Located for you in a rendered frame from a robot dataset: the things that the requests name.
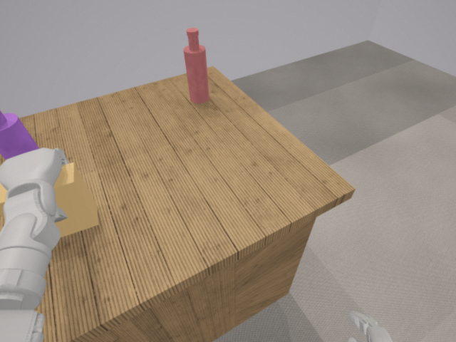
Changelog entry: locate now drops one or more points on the left robot hand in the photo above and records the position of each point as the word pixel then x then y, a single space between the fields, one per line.
pixel 41 164

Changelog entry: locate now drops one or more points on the robot left upper arm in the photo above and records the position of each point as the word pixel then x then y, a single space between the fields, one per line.
pixel 21 326

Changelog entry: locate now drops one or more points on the table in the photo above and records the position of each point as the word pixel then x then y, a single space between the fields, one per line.
pixel 204 212

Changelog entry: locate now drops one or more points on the right robot hand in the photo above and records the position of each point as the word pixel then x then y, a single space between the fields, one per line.
pixel 369 327

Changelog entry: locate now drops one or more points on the sponge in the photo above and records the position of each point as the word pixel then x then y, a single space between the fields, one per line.
pixel 73 197

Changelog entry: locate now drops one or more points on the robot left forearm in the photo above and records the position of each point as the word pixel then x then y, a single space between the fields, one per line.
pixel 26 241

